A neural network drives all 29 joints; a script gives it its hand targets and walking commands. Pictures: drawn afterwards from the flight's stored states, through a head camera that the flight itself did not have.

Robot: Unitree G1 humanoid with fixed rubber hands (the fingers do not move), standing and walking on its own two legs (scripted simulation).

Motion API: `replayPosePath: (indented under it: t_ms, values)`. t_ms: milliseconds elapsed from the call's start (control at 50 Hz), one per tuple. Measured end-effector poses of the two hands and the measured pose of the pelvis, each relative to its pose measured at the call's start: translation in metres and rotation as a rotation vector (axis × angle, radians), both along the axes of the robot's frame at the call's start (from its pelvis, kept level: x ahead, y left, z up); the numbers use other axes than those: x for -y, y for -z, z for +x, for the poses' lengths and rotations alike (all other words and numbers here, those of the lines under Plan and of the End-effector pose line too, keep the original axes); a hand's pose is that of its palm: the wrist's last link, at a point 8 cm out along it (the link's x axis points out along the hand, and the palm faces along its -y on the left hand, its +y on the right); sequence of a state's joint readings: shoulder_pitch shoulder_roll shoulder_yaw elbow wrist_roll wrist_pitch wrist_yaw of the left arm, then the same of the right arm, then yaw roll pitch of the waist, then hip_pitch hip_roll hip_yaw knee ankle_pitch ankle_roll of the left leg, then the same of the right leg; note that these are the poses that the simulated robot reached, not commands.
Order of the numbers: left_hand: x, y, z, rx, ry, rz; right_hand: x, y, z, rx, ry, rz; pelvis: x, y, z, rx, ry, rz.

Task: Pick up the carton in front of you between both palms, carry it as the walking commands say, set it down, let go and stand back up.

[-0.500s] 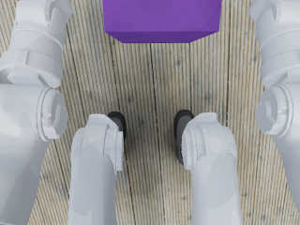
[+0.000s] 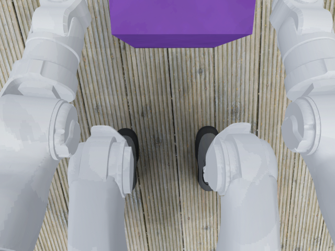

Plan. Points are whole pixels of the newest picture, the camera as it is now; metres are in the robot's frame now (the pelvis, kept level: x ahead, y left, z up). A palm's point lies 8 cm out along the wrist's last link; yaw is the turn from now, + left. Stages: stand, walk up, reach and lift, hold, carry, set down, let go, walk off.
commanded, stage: reach and lift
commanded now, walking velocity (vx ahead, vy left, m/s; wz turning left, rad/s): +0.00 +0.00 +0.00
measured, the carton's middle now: out of the picture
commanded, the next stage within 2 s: none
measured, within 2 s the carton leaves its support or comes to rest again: leaves its support in 0.54 s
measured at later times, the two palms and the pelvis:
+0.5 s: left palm out of the picture +0.56 +0.12 -0.17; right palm out of the picture +0.55 -0.18 -0.17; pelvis +0.00 +0.00 +0.00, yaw +0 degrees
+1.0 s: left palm out of the picture +0.51 +0.12 +0.04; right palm out of the picture +0.50 -0.18 +0.04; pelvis -0.02 +0.00 +0.10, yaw -1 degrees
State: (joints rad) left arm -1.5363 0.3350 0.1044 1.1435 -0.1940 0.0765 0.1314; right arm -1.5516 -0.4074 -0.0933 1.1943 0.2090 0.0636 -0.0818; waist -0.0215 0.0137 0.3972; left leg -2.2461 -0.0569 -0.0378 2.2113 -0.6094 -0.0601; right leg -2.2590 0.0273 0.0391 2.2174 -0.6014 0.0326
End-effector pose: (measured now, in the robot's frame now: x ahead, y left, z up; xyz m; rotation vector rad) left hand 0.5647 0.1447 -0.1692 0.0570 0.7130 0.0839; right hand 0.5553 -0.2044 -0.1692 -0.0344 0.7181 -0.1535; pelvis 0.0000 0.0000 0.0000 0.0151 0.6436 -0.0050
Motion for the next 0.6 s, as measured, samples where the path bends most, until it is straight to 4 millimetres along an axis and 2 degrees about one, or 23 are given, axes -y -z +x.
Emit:
replayPosePath:
  t_ms: [80,140,280,480,540,600]
  values:
    - [0.006,-0.001,-0.001,-0.002,0.016,-0.011,-0.008,-0.001,0.000,-0.002,-0.018,0.011,0.000,-0.003,-0.004,0.006,-0.001,0.000]
    - [0.020,-0.001,-0.001,-0.002,0.041,-0.034,-0.023,-0.001,0.002,-0.002,-0.046,0.029,0.000,-0.005,-0.006,0.015,-0.001,-0.001]
    - [0.021,-0.001,0.001,-0.009,0.015,-0.025,-0.023,-0.002,0.005,-0.013,-0.041,0.012,-0.001,-0.004,-0.007,0.038,-0.003,-0.004]
    - [0.020,0.000,-0.002,-0.010,-0.002,-0.057,-0.022,0.000,0.001,-0.012,-0.039,0.052,-0.001,0.005,0.004,0.023,-0.004,-0.006]
    - [0.023,-0.010,-0.003,-0.007,-0.029,-0.034,-0.025,-0.008,-0.004,-0.012,-0.007,0.020,-0.001,0.002,0.006,0.003,-0.002,-0.005]
    - [0.024,-0.034,-0.006,0.024,-0.031,-0.039,-0.025,-0.032,-0.008,0.018,0.014,0.016,-0.001,-0.006,0.004,0.006,0.003,-0.002]
